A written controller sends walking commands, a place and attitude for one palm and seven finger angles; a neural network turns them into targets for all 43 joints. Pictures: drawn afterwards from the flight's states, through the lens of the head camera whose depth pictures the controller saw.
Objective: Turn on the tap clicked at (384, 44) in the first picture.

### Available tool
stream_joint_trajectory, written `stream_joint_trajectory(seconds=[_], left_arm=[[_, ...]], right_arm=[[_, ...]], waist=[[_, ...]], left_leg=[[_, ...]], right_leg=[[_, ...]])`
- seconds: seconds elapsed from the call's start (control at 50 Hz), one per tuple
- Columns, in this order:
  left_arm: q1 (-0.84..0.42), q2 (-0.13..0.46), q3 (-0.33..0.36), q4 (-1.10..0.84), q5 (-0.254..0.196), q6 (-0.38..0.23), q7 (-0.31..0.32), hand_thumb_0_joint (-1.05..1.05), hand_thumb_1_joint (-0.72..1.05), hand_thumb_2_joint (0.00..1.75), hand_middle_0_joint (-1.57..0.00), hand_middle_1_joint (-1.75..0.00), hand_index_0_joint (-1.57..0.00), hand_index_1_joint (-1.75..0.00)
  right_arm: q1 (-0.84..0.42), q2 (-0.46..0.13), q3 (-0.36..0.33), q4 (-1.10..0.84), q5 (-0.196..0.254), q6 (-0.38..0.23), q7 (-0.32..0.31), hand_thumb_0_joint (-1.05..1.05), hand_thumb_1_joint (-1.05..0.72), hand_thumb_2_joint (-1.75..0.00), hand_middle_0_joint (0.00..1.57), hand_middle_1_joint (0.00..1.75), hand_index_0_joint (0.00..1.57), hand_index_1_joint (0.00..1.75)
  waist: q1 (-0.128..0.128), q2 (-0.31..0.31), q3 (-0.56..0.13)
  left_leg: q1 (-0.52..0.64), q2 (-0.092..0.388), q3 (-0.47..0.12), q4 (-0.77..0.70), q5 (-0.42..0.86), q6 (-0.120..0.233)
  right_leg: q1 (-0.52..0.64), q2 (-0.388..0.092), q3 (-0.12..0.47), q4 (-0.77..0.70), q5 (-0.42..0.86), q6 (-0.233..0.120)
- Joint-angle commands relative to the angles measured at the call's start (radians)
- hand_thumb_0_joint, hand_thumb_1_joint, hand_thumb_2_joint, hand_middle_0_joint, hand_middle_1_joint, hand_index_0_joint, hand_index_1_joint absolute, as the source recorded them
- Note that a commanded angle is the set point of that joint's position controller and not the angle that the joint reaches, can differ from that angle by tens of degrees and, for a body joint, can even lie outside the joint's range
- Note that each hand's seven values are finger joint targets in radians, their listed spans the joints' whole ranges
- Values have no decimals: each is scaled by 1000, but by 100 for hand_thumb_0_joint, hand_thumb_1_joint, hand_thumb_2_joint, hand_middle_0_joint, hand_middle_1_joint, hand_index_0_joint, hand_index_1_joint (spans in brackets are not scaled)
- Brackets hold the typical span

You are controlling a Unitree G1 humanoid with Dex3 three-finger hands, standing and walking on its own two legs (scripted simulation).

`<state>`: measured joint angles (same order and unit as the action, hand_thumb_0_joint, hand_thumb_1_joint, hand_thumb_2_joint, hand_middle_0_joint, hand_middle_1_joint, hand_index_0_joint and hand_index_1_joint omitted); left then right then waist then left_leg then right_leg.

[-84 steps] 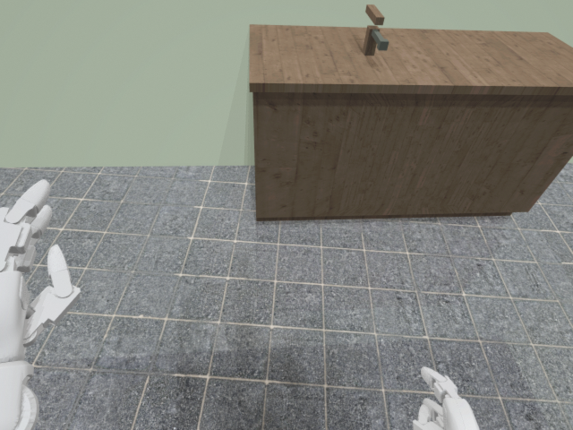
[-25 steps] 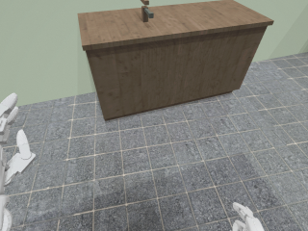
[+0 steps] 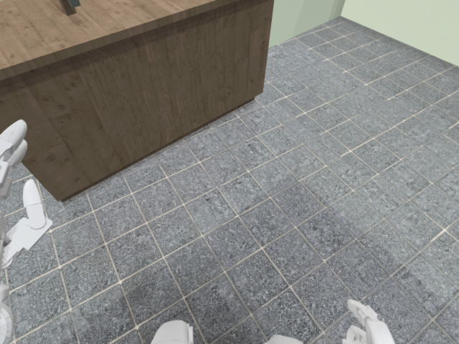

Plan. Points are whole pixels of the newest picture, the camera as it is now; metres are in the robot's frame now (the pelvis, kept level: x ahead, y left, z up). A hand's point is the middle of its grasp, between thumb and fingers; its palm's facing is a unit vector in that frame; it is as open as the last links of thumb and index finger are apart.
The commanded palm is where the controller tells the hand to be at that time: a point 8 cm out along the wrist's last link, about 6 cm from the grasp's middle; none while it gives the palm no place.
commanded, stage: walk to a spot facing it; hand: left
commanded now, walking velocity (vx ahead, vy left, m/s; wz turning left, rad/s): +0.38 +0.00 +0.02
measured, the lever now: (73, 0) +1.10 +0.53 +0.08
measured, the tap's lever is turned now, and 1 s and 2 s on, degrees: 0 0 0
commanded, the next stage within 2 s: turn to face it in 1.12 s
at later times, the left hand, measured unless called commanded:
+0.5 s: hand (79, 120) +0.37 +0.21 +0.21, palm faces +0.36 -0.84 -0.42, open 7.4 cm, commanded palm +0.33 +0.27 +0.20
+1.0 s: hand (137, 46) +0.56 +0.17 +0.22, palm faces +0.39 -0.80 -0.46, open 7.4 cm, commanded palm +0.51 +0.22 +0.20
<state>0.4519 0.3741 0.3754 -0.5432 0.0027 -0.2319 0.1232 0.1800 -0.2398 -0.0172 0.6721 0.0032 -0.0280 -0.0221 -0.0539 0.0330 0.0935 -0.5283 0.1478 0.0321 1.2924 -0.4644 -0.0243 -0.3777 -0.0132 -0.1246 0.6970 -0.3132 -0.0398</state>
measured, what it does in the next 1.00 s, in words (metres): walks ahead: left foot, then right foot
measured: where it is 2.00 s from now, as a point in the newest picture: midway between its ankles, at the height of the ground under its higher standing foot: (254, 263)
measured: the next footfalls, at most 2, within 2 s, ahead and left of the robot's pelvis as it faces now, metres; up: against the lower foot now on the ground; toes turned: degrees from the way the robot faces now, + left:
left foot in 0.18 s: +0.20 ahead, +0.14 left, +0.00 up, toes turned +9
right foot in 0.58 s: +0.26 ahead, -0.14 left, +0.00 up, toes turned -13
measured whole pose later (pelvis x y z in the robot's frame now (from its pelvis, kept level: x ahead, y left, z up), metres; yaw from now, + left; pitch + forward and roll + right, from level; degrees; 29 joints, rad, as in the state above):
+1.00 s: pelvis +0.34 -0.05 +0.02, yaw -2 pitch +0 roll +3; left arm 0.51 0.41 0.42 -0.61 -0.02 -0.24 0.18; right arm 0.23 -0.26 -0.06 0.58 0.01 -0.02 -0.07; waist 0.00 -0.05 0.06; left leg -0.45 0.07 0.22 0.59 -0.18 0.00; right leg -0.06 -0.08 -0.19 0.54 -0.46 -0.02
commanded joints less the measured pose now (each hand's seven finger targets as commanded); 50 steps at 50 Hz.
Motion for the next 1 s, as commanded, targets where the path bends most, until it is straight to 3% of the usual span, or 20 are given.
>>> stream_joint_trajectory(seconds=[0.0,0.08,0.14,0.16,0.18,0.2,0.22,0.28,0.34,0.42,0.52,0.54,0.56,0.58,0.6,0.66,0.76,0.9,0.96,0.98], left_arm=[[70,250,242,-316,-25,-86,47,0,90,90,-20,-30,-20,-30],[77,190,202,-210,-36,-65,67,0,90,90,-20,-30,-20,-30],[-29,145,122,-134,-28,-65,60,0,90,90,-20,-30,-20,-30],[-63,137,105,-121,-26,-68,59,0,90,90,-20,-30,-20,-30],[-88,114,91,-106,-26,-69,58,0,90,90,-20,-30,-20,-30],[-122,98,54,-84,-22,-73,55,0,90,90,-20,-30,-20,-30],[-185,156,69,-65,-4,-73,48,0,90,90,-20,-30,-20,-30],[-218,118,17,-136,0,-60,35,0,90,90,-20,-30,-20,-30],[-144,116,21,-249,-1,-46,37,0,90,90,-20,-30,-20,-30],[-77,145,79,-234,-3,-27,50,0,90,90,-20,-30,-20,-30],[-82,132,88,-89,-14,-5,50,0,90,90,-20,-30,-20,-30],[-80,140,93,-60,-11,2,49,0,90,90,-20,-30,-20,-30],[-101,163,96,-52,-3,9,50,0,90,90,-20,-30,-20,-30],[-107,204,126,-46,-9,17,54,0,90,90,-20,-30,-20,-30],[-118,174,107,-46,-21,14,51,0,90,90,-20,-30,-20,-30],[-45,174,110,-102,-18,-18,42,0,90,90,-20,-30,-20,-30],[-48,197,139,-213,-18,-54,54,0,90,90,-20,-30,-20,-30],[54,173,156,-193,-34,-46,76,0,90,90,-20,-30,-20,-30],[-10,171,137,-192,-34,-50,82,0,90,90,-20,-30,-20,-30],[-29,182,140,-199,-33,-58,80,0,90,90,-20,-30,-20,-30]], right_arm=[[-95,-55,-22,-196,0,-37,-16,0,-90,-90,20,30,20,30],[-58,-46,-23,-195,-10,-46,-39,0,-90,-90,20,30,20,30],[-30,-70,-39,-199,-8,-58,-70,0,-90,-90,20,30,20,30],[-12,-90,-45,-201,-8,-59,-80,0,-90,-90,20,30,20,30],[-15,-112,-48,-209,-5,-58,-80,0,-90,-90,20,30,20,30],[-37,-94,-33,-225,1,-65,-74,0,-90,-90,20,30,20,30],[-56,-77,-15,-212,-4,-73,-66,0,-90,-90,20,30,20,30],[-41,-71,-25,-198,-6,-91,-58,0,-90,-90,20,30,20,30],[-35,-73,-22,-203,-10,-113,-50,0,-90,-90,20,30,20,30],[-43,-61,-13,-205,-18,-116,-50,0,-90,-90,20,30,20,30],[-51,-50,-15,-198,-9,-84,-57,0,-90,-90,20,30,20,30],[-48,-43,-16,-192,-5,-75,-57,0,-90,-90,20,30,20,30],[-40,-21,-15,-194,1,-64,-52,0,-90,-90,20,30,20,30],[-91,-22,-9,-215,4,-66,-52,0,-90,-90,20,30,20,30],[-109,-41,-12,-209,3,-64,-47,0,-90,-90,20,30,20,30],[-96,-54,-13,-175,4,-42,-38,0,-90,-90,20,30,20,30],[-93,-55,-21,-185,-5,-18,-39,0,-90,-90,20,30,20,30],[-49,-38,-43,-243,5,-47,-45,0,-90,-90,20,30,20,30],[0,-47,-55,-237,1,-49,-57,0,-90,-90,20,30,20,30],[1,-60,-63,-242,2,-49,-63,0,-90,-90,20,30,20,30]], waist=[[34,-135,-247],[51,-128,-226],[31,-19,-166],[20,99,-155],[20,303,-134],[18,343,-92],[15,272,-63],[36,165,-39],[52,200,-100],[47,238,-127],[55,119,-176],[62,27,-199],[62,-218,-238],[83,-408,-217],[78,-301,-206],[62,-141,-155],[46,-105,-151],[87,-148,-177],[37,-121,-274],[22,-33,-314]], left_leg=[[-59,61,-45,-264,34,-4],[182,-46,120,-600,192,11],[390,-61,141,-770,186,22],[423,-7,25,-861,60,59],[484,162,-272,-991,-94,137],[451,299,-512,-1103,-114,216],[335,314,-509,-1144,-244,220],[317,253,-323,-1086,-125,216],[326,189,-133,-1076,-1,168],[303,187,-24,-1077,72,153],[278,137,87,-831,105,100],[215,97,125,-658,129,87],[36,8,179,-370,72,59],[-208,-93,120,-109,-130,25],[-260,-58,-4,7,-83,19],[-273,-2,-49,61,65,-9],[-186,8,33,-225,177,-13],[9,-76,199,-637,227,21],[338,-166,278,-821,389,43],[540,-117,191,-826,434,76]], right_leg=[[216,-306,279,-344,191,-168],[130,-231,214,-343,28,-125],[4,-162,152,-232,-140,-58],[-44,-109,121,-93,-173,-29],[-183,-6,44,131,-232,19],[-249,29,45,366,-284,34],[-242,-30,106,469,-238,28],[-270,-79,105,458,-160,40],[-180,-73,43,322,-69,50],[-55,-62,-25,116,-41,63],[189,8,-107,-185,16,59],[275,-28,-35,-243,7,31],[399,-208,264,-330,-61,-56],[482,-396,629,-422,26,-168],[479,-443,657,-430,33,-191],[401,-372,412,-388,196,-163],[345,-309,128,-390,414,-120],[440,-293,66,-287,680,-103],[350,-221,-41,1,735,-26],[212,-197,-47,161,626,12]])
